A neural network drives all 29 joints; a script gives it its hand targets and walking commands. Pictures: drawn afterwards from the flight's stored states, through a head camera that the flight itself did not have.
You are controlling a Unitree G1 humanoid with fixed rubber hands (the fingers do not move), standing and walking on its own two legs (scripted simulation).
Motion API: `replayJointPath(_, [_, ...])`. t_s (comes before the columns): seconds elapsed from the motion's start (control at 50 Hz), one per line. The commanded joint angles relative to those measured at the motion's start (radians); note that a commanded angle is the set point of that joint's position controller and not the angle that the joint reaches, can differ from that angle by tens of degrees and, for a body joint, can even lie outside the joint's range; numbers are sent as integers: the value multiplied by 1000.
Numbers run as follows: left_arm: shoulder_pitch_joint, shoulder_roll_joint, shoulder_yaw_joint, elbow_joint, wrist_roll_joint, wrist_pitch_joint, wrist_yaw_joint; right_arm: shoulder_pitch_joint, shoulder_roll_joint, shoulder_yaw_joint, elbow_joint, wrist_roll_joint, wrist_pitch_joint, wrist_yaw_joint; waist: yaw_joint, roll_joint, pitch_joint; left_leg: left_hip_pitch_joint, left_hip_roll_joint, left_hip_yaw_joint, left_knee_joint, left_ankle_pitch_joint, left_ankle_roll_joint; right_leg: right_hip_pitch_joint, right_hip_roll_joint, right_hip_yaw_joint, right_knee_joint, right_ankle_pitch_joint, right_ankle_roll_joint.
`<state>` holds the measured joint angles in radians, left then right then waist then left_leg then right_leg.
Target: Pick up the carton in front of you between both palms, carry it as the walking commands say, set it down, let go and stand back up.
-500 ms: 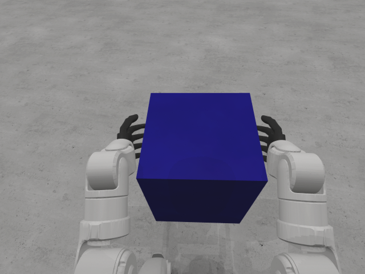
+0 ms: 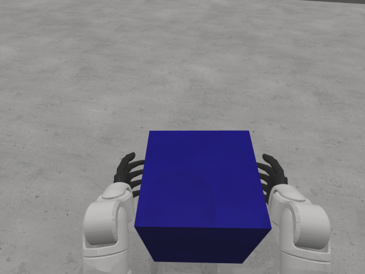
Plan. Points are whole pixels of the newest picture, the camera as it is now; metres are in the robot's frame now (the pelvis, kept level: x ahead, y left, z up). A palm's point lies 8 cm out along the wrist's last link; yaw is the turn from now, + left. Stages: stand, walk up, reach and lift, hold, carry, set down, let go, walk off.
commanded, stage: carry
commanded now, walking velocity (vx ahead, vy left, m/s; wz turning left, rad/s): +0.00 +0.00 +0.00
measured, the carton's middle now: (198, 200) +0.30 +0.00 +0.01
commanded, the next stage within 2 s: hold in 1.76 s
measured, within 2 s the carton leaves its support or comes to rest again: neither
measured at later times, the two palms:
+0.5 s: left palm (132, 159) +0.36 +0.15 +0.08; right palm (264, 158) +0.37 -0.14 +0.07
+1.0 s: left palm (125, 179) +0.32 +0.17 +0.05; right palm (259, 179) +0.34 -0.13 +0.05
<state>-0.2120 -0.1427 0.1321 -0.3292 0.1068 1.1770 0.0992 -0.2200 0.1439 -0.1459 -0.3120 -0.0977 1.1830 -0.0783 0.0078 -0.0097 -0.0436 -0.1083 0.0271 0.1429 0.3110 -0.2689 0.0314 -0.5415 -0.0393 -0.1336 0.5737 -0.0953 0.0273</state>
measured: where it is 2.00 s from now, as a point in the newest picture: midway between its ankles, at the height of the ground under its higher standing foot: outside the picture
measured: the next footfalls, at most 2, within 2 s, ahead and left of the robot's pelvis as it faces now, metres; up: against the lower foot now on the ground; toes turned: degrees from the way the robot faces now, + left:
right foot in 0.06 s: +0.19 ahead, -0.10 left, +0.00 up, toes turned +10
left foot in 0.20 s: +0.04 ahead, +0.10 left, +0.00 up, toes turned +4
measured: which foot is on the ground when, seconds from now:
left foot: down 0.00-0.10, up 0.12-0.18, down 0.20-1.00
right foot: up 0.00-0.04, down 0.06-1.00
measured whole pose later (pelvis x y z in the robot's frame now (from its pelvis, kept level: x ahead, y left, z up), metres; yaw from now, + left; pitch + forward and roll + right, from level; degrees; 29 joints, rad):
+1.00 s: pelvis +0.07 +0.00 -0.02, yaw +3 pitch +1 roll +0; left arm -0.12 -0.13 0.11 -0.08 0.18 1.02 0.04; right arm -0.12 0.13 -0.10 -0.08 -0.18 1.03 -0.05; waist 0.00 0.00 -0.15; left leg -0.16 0.01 0.10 0.54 -0.39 0.02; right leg -0.39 -0.08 -0.20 0.52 -0.16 -0.04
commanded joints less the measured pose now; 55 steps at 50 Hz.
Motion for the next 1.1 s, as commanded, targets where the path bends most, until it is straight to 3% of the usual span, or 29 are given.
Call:
replayJointPath(0.0, [-416, -925, -755, -69, -391, 26, -253, -375, 916, 710, -58, 360, 13, 254, -12, 167, -341, 170, 147, 20, 148, 759, 26, 229, 39, -75, -195, 208, -4])
replayJointPath(0.02, [-406, -906, -753, -66, -394, 33, -261, -365, 900, 711, -56, 354, 17, 253, -10, 138, -327, 101, 137, 23, 197, 671, -2, 342, 20, -70, -286, 320, -4])
replayJointPath(0.04, [-401, -886, -744, -55, -393, 42, -269, -358, 881, 711, -48, 346, 22, 252, -13, 97, -335, -7, 128, 2, 241, 493, -41, 492, -69, 1, -268, 504, -15])
replayJointPath(0.06, [-387, -866, -732, -31, -386, 49, -275, -369, 863, 717, -46, 349, 31, 249, -9, -34, -401, -140, 95, -16, 333, 137, -73, 679, -253, 160, -118, 987, -85])
replayJointPath(0.08, [-359, -864, -716, 17, -378, 46, -280, -372, 856, 730, -38, 360, 42, 246, 1, -139, -453, -254, 57, -67, 347, -159, -83, 811, -334, 238, -70, 1113, -187])
replayJointPath(0.1, [-317, -875, -704, 51, -377, 40, -283, -380, 853, 741, -50, 366, 45, 248, 8, -184, -454, -264, 52, -81, 355, -272, -83, 764, -340, 278, -125, 983, -212])
replayJointPath(0.12, [-322, -896, -699, 53, -377, 33, -285, -406, 869, 758, -55, 376, 42, 251, 3, -172, -442, -244, 53, -94, 303, -296, -78, 714, -318, 273, -170, 818, -203])
replayJointPath(0.14, [-338, -914, -700, 44, -376, 27, -287, -427, 892, 771, -59, 385, 36, 254, -4, -139, -431, -181, 62, -98, 202, -266, -72, 644, -292, 238, -197, 656, -174])
replayJointPath(0.16, [-355, -928, -704, 34, -380, 22, -288, -442, 913, 778, -63, 392, 28, 256, -11, -122, -420, -105, 69, -85, 101, -158, -69, 577, -256, 188, -207, 502, -133])
replayJointPath(0.2, [-392, -931, -709, 2, -388, 14, -291, -465, 938, 787, -76, 398, 15, 257, -7, -78, -389, -64, 94, -105, 61, -21, -66, 502, -185, 111, -207, 236, -81])
replayJointPath(0.24, [-414, -919, -713, -3, -394, 15, -286, -475, 918, 784, -83, 398, 20, 253, -3, -21, -358, -42, 128, -106, 105, 120, -66, 464, -158, 88, -145, 328, -83])
replayJointPath(0.3, [-364, -878, -706, 7, -384, 30, -277, -407, 877, 763, -53, 386, 31, 246, -4, -6, -373, -60, 124, -96, 152, 257, -59, 490, -159, 80, -66, 496, -92])
replayJointPath(0.4, [-357, -858, -708, 46, -374, 45, -280, -365, 860, 735, 13, 359, 40, 248, -4, 27, -336, -64, 128, -101, 176, 364, -49, 420, -147, 63, -19, 472, -93])
replayJointPath(0.52, [-432, -882, -728, 8, -404, 43, -285, -424, 891, 739, -17, 372, 33, 245, -4, 29, -302, -83, 130, -117, 172, 335, -30, 376, -142, 59, -18, 341, -87])
replayJointPath(0.68, [-378, -887, -737, 68, -365, 3, -289, -381, 899, 754, 37, 341, -6, 253, -4, 20, -276, -121, 123, -129, 147, 222, -14, 373, -142, 66, -48, 222, -75])
replayJointPath(0.88, [-376, -848, -681, 149, -281, -133, -290, -383, 859, 707, 113, 274, -139, 256, -2, 22, -235, -170, 119, -150, 101, 68, 4, 356, -141, 76, -96, 64, -66])
replayJointPath(1.08, [-393, -800, -541, 320, -155, -318, -293, -389, 823, 564, 285, 143, -320, 254, -3, 17, -223, -203, 115, -159, 90, 12, 15, 341, -140, 79, -117, 4, -59])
